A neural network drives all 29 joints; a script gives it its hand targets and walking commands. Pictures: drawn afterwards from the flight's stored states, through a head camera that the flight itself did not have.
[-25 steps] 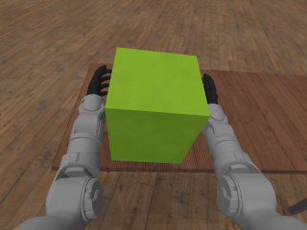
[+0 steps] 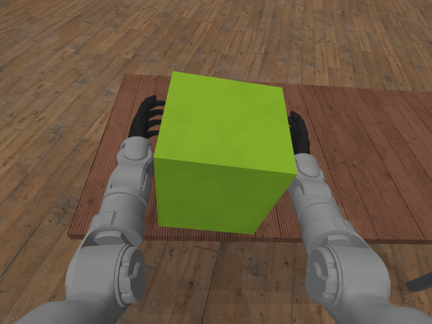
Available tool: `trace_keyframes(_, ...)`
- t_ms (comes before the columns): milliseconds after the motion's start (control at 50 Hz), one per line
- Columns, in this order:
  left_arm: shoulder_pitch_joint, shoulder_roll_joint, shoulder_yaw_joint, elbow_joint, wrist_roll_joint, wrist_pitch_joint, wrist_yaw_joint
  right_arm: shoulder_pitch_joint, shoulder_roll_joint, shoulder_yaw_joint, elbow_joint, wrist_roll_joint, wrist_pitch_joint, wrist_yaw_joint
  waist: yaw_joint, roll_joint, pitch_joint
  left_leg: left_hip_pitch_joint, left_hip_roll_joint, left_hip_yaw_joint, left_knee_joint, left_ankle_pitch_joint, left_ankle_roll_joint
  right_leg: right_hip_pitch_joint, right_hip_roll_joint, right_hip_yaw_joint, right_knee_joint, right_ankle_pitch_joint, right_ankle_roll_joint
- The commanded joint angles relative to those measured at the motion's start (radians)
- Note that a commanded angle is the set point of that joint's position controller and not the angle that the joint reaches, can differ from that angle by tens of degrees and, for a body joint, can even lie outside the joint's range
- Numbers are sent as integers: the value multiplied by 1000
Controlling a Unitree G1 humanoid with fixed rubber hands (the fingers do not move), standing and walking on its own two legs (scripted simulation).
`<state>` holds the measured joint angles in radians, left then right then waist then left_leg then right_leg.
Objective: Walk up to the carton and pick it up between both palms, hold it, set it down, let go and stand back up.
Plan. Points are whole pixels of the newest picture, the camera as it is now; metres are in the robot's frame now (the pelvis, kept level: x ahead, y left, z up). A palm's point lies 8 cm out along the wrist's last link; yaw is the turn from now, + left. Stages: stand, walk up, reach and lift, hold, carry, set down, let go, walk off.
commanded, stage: set down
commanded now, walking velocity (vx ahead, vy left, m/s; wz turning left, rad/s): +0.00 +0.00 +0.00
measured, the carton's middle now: (216, 160) +0.41 +0.02 +0.06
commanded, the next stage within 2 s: none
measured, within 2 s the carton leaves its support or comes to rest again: rests again in 1.10 s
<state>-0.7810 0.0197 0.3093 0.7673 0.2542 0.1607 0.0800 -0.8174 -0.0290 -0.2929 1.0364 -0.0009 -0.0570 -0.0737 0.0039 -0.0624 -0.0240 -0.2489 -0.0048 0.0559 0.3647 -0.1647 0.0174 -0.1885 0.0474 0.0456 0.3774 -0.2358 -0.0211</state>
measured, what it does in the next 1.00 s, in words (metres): stands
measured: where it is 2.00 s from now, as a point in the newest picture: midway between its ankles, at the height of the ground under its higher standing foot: outside the picture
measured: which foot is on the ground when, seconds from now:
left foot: down 0.00-1.00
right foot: down 0.00-1.00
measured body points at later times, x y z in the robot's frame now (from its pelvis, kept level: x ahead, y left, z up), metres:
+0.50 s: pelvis +0.01 +0.00 +0.00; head +0.05 +0.02 +0.45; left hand +0.43 +0.16 +0.08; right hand +0.43 -0.14 +0.07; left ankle +0.01 +0.11 -0.75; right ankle -0.03 -0.10 -0.75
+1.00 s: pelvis +0.01 +0.00 +0.00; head +0.05 +0.02 +0.45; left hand +0.42 +0.16 +0.07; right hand +0.43 -0.14 +0.06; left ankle +0.01 +0.11 -0.75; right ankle -0.03 -0.10 -0.75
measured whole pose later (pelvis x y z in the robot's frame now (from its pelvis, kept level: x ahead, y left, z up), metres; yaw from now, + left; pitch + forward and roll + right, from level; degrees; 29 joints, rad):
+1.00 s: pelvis +0.01 +0.00 +0.00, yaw +0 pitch +9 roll +0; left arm -0.71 0.00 0.32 0.86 0.25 -0.05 0.11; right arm -0.75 -0.02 -0.32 1.06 -0.08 -0.17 -0.05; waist 0.00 -0.06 -0.08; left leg -0.36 0.00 0.06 0.36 -0.16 0.01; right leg -0.30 0.05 0.04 0.38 -0.23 -0.02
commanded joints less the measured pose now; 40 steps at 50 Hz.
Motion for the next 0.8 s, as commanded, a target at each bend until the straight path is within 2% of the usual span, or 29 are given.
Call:
trace_keyframes(0, -622, -559, -151, -72, 24, -109, -92, -686, 513, 181, -219, -165, -87, 194, 135, 98, -690, 358, 44, 33, 54, 561, -57, -42, -7, -113, -77, 411, 42)
trace_keyframes(20, -602, -574, -175, -76, -7, -124, -93, -698, 525, 215, -272, -155, -104, 196, 144, 79, -717, 337, 41, 39, 59, 567, -52, -17, -7, -109, -63, 480, 43)
trace_keyframes(40, -617, -619, -239, -135, -55, -157, -87, -708, 558, 258, -310, -154, -126, 194, 126, 69, -872, 357, 41, 32, 90, 647, -61, -9, -7, -112, -42, 553, 49)
trace_keyframes(80, -573, -585, -215, -94, -10, -162, -84, -636, 551, 247, -240, -153, -116, 198, 143, 97, -832, 383, 49, 25, 93, 678, -71, -23, -9, -117, -45, 527, 43)
trace_keyframes(100, -603, -594, -230, -126, -21, -180, -80, -637, 554, 243, -251, -164, -130, 196, 121, 101, -850, 372, 52, 30, 101, 690, -73, -31, -9, -114, -33, 583, 44)
trace_keyframes(120, -571, -597, -237, -115, -24, -193, -77, -614, 582, 271, -268, -161, -136, 192, 135, 88, -877, 349, 45, 37, 110, 699, -70, -4, -16, -104, -24, 632, 47)
trace_keyframes(140, -539, -562, -191, -62, 11, -181, -85, -575, 560, 268, -230, -174, -118, 190, 152, 68, -794, 336, 50, 32, 88, 665, -59, 13, -24, -98, -28, 616, 49)
trace_keyframes(160, -552, -577, -223, -63, -6, -181, -91, -581, 556, 260, -203, -169, -119, 187, 111, 101, -801, 336, 48, 26, 97, 674, -59, -4, -24, -103, -31, 609, 49)
trace_keyframes(180, -559, -565, -202, -50, 3, -184, -89, -559, 553, 245, -191, -171, -117, 190, 117, 90, -756, 322, 48, 28, 75, 625, -58, 13, -26, -103, -39, 576, 52)
trace_keyframes(200, -564, -586, -235, -91, -4, -189, -83, -536, 545, 246, -174, -172, -127, 190, 99, 118, -787, 352, 57, 17, 99, 705, -75, -13, -18, -110, -24, 589, 43)
trace_keyframes(240, -514, -583, -212, -70, 11, -191, -86, -498, 567, 266, -138, -181, -116, 186, 136, 114, -760, 417, 63, 15, 105, 721, -62, -113, -28, -104, -37, 589, 45)
trace_keyframes(260, -545, -569, -206, -63, 12, -185, -88, -538, 522, 243, -159, -177, -119, 189, 116, 111, -740, 363, 54, 18, 92, 676, -62, -61, -23, -106, -50, 543, 39)
trace_keyframes(280, -533, -594, -224, -79, 0, -195, -86, -557, 557, 274, -217, -166, -138, 187, 135, 117, -816, 343, 57, 24, 103, 695, -70, -26, -11, -109, -31, 584, 42)
trace_keyframes(300, -529, -613, -239, -60, -4, -191, -87, -590, 543, 259, -233, -170, -149, 185, 109, 132, -809, 387, 58, 12, 109, 757, -79, -63, -5, -122, -31, 576, 40)
trace_keyframes(320, -523, -615, -251, -75, -21, -199, -83, -551, 554, 291, -206, -165, -144, 184, 124, 119, -800, 398, 62, 9, 126, 773, -77, -70, -8, -119, -31, 594, 37)
trace_keyframes(340, -550, -614, -270, -90, -38, -208, -81, -564, 547, 276, -203, -168, -143, 185, 113, 135, -823, 413, 61, 12, 127, 774, -84, -106, -4, -129, -36, 560, 39)
trace_keyframes(360, -552, -580, -211, -51, -6, -209, -87, -576, 539, 268, -180, -174, -145, 189, 143, 108, -770, 365, 53, 22, 111, 718, -69, -89, -19, -102, -48, 553, 37)
trace_keyframes(380, -539, -592, -218, -59, -18, -213, -85, -582, 552, 274, -203, -175, -152, 193, 146, 101, -803, 379, 58, 19, 115, 736, -65, -98, -18, -113, -35, 578, 43)
trace_keyframes(440, -610, -570, -227, -77, -9, -230, -83, -551, 550, 237, -166, -196, -147, 189, 113, 93, -767, 319, 54, 27, 96, 636, -64, -34, -26, -110, -42, 527, 46)
trace_keyframes(460, -564, -580, -217, -32, -5, -229, -88, -564, 568, 241, -213, -192, -153, 189, 127, 108, -761, 287, 49, 37, 84, 603, -67, -3, -21, -105, -22, 570, 48)
trace_keyframes(520, -542, -558, -171, 29, 19, -229, -94, -593, 535, 206, -192, -216, -152, 194, 140, 92, -717, 288, 47, 44, 65, 570, -59, -32, -20, -114, -47, 481, 49)
trace_keyframes(540, -548, -572, -182, 9, 2, -230, -82, -584, 548, 185, -178, -223, -155, 194, 120, 89, -738, 315, 55, 32, 70, 599, -69, -67, -11, -116, -48, 467, 45)
trace_keyframes(560, -568, -563, -181, -2, 16, -233, -86, -575, 548, 186, -168, -220, -155, 200, 129, 115, -702, 316, 52, 38, 68, 567, -69, -60, -13, -118, -55, 415, 37)
trace_keyframes(600, -534, -539, -137, 57, 39, -224, -95, -545, 532, 159, -130, -240, -142, 199, 129, 86, -631, 290, 49, 43, 54, 528, -55, -62, -18, -110, -60, 428, 43)
trace_keyframes(640, -583, -555, -166, 11, 15, -241, -89, -578, 544, 159, -179, -257, -156, 203, 119, 99, -714, 304, 59, 39, 57, 541, -68, -69, -13, -124, -41, 415, 44)
trace_keyframes(680, -587, -529, -128, 32, 31, -247, -95, -588, 536, 145, -156, -247, -151, 209, 141, 82, -661, 270, 50, 51, 51, 487, -49, -54, -22, -110, -50, 413, 44)
trace_keyframes(700, -602, -525, -117, 47, 31, -252, -93, -593, 551, 142, -153, -258, -152, 207, 138, 65, -662, 269, 51, 56, 51, 504, -51, -37, -21, -114, -34, 436, 56)
trace_keyframes(740, -631, -552, -138, 22, 38, -269, -88, -585, 568, 120, -149, -277, -170, 210, 117, 107, -744, 298, 53, 52, 77, 556, -76, -62, -16, -114, -25, 446, 45)
trace_keyframes(780, -581, -599, -185, 7, 8, -281, -81, -597, 552, 147, -169, -251, -192, 215, 137, 140, -767, 363, 64, 34, 100, 650, -86, -129, -8, -137, -41, 404, 34)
